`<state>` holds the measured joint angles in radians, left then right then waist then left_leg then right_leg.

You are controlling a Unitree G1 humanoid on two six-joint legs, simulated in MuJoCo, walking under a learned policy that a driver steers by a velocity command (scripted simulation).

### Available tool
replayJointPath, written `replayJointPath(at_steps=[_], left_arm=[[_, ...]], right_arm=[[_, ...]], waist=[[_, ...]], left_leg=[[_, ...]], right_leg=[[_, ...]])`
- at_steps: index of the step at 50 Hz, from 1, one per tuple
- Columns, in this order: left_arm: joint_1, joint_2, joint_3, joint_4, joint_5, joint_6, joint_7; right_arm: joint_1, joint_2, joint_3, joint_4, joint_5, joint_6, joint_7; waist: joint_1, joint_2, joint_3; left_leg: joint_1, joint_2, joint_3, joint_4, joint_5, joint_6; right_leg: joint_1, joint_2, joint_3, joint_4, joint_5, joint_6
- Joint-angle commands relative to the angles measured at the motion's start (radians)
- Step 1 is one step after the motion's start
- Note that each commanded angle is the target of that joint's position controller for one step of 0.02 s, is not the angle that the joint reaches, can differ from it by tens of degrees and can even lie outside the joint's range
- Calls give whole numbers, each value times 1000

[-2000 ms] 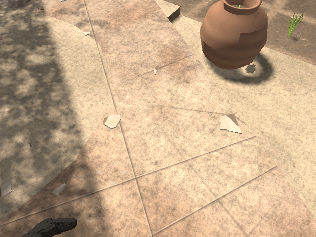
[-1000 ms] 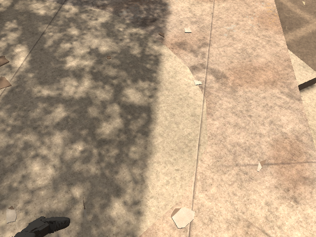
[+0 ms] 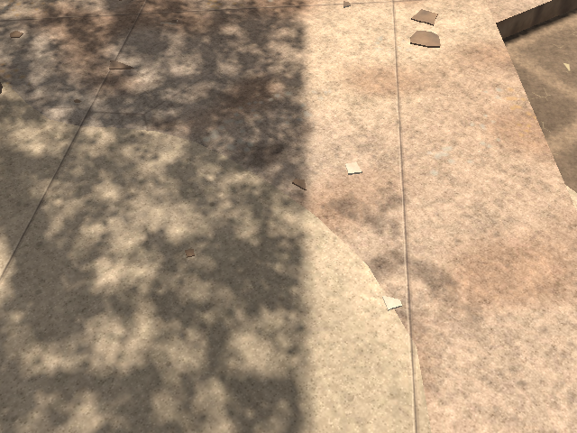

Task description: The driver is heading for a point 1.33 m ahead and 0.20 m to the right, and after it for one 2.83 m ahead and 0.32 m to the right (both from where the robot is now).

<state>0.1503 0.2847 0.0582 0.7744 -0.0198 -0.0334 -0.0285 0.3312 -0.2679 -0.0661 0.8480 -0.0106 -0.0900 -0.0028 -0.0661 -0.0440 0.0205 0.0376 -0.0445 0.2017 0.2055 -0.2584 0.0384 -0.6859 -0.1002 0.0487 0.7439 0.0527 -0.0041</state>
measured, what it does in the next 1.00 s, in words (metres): walks ahead, turning right: right foot, then left foot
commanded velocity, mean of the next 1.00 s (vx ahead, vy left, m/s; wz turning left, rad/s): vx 0.50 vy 0.00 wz -0.34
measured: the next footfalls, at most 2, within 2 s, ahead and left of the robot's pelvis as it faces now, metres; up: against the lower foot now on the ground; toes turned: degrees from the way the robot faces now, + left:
right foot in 0.16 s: +0.26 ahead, -0.13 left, +0.00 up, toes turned -8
left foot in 0.62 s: +0.57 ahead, +0.02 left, +0.00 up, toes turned -20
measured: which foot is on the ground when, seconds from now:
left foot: down 0.00-0.18, up 0.20-0.60, down 0.62-1.00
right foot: up 0.00-0.14, down 0.16-0.64, up 0.66-1.00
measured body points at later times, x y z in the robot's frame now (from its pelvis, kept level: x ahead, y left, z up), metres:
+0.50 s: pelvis +0.28 -0.05 +0.00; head +0.31 -0.07 +0.45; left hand +0.42 +0.21 -0.10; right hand +0.42 -0.35 -0.08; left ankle +0.50 +0.08 -0.69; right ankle +0.22 -0.12 -0.74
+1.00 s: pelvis +0.56 -0.08 +0.01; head +0.59 -0.08 +0.45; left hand +0.84 +0.08 -0.08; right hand +0.47 -0.34 -0.12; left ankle +0.53 +0.03 -0.74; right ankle +0.66 -0.29 -0.69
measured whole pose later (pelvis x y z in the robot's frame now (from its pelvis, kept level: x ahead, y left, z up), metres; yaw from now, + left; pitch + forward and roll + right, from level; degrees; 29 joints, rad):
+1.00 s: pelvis +0.56 -0.08 +0.01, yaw -20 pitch +2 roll +1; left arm 0.11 0.27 0.05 0.68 -0.01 -0.06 -0.01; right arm 0.38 -0.27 -0.04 0.86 0.01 -0.08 0.01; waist -0.09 -0.04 0.02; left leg -0.04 -0.06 0.01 0.23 -0.22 0.05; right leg -0.64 -0.09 0.05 0.67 0.00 0.01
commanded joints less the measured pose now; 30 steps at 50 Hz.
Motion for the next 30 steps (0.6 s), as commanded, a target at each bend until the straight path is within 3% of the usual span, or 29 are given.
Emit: replayJointPath(at_steps=[1, 3, 5, 6, 7, 8, 9, 10, 11, 12, 13, 14, 15, 17, 19, 22, 26, 28, 30], left_arm=[[-133, 28, -4, -113, 0, -13, -21], [-160, 35, -2, -143, -1, -13, -34], [-126, 62, 13, -157, -1, -8, -41], [-60, 87, 28, -148, -2, -5, -41], [68, 130, 53, -121, -5, -3, -34], [238, 198, 88, -80, -4, 3, -17], [273, 317, 113, -72, -12, 6, 1], [284, 272, 93, -104, -5, -8, -1], [260, 206, 73, -98, 6, -19, -3], [205, 177, 65, -101, 3, -27, -2], [136, 145, 55, -111, 0, -28, -1], [90, 117, 45, -128, 10, -30, 4], [70, 113, 43, -141, 16, -30, 7], [70, 133, 49, -142, 10, -33, 16], [93, 163, 57, -133, 7, -31, 30], [129, 161, 56, -118, 3, -23, 41], [207, 152, 50, -75, -2, -23, 38], [215, 154, 51, -64, 2, -21, 39], [197, 153, 51, -61, 5, -14, 39]], right_arm=[[-7, -168, -40, -40, 13, 3, -10], [6, -180, -45, -28, 22, 22, -12], [-12, -209, -52, -33, 26, 38, -20], [-21, -222, -55, -37, 27, 47, -26], [-36, -228, -55, -41, 29, 54, -31], [-44, -218, -48, -53, 26, 50, -36], [46, -76, -3, -105, -13, 25, -18], [-10, -97, 5, -120, 9, -20, -3], [-128, -158, -12, -153, 50, -47, 10], [-155, -148, -6, -166, 51, -59, 10], [-156, -146, -10, -154, 26, -61, 2], [-139, -159, -19, -148, 11, -51, -1], [-124, -156, -22, -147, 5, -37, 1], [-115, -127, -16, -150, -3, -17, 1], [-180, -100, -5, -172, -5, -7, -2], [-286, -69, 12, -190, 0, -12, 9], [-360, -100, 7, -210, 18, -26, 28], [-353, -125, -3, -214, 16, -33, 33], [-280, -143, -14, -197, 15, -38, 32]], waist=[[-15, 67, 84], [-10, 78, 81], [30, 117, 28], [72, 138, -20], [147, 134, -88], [233, 85, -174], [148, -179, -261], [175, -119, -411], [207, -54, -292], [167, -1, -189], [118, 47, -115], [82, 27, -88], [59, 15, -76], [43, 16, -61], [59, 7, -32], [109, -31, -22], [149, -46, -12], [136, -58, -3], [88, -77, -10]], left_leg=[[2, 313, -57, -62, 400, 117], [72, 332, -35, -4, 523, 105], [104, 332, -6, 117, 854, 82], [104, 327, 5, 228, 1007, 71], [52, 304, 23, 405, 1045, 49], [-136, 263, 30, 663, 861, 8], [-616, 92, -1, 1046, -21, -63], [-779, -9, -248, 1214, -342, -63], [-868, 55, -305, 1209, -260, -37], [-853, 98, -298, 1120, -173, -22], [-796, 131, -289, 1024, -127, -28], [-720, 154, -292, 966, -91, -37], [-670, 158, -291, 935, -74, -50], [-635, 154, -267, 845, -43, -84], [-629, 137, -249, 707, 57, -112], [-550, 96, -234, 460, 293, -118], [-524, 83, -255, 340, 359, -87], [-523, 84, -261, 310, 288, -55], [-441, 70, -233, 273, 217, -16]], right_leg=[[-33, 1, -41, -85, -1, -24], [-33, 20, -77, -115, -85, -48], [73, 81, -139, -117, -188, -85], [168, 120, -165, -111, -239, -107], [346, 159, -172, -152, -226, -139], [642, 140, -82, -214, -177, -186], [1036, -131, 423, -234, -250, -360], [1141, -247, 801, -408, -354, -454], [1072, -213, 654, -441, -302, -387], [927, -169, 519, -441, -230, -348], [778, -125, 418, -451, -129, -316], [671, -97, 357, -472, -43, -306], [603, -79, 336, -495, -8, -306], [509, -61, 281, -517, 61, -309], [444, -29, 226, -527, 63, -291], [403, 23, 160, -514, -51, -233], [488, -36, 223, -470, -153, -211], [553, -75, 268, -426, -148, -198], [581, -77, 278, -355, -48, -174]])
Keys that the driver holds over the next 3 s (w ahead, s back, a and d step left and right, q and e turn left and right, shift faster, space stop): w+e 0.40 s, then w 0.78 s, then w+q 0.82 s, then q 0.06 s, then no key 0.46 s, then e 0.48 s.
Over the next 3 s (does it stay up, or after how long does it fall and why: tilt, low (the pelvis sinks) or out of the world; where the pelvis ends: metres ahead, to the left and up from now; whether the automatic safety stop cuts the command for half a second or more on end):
stays up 1.31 -0.25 -0.01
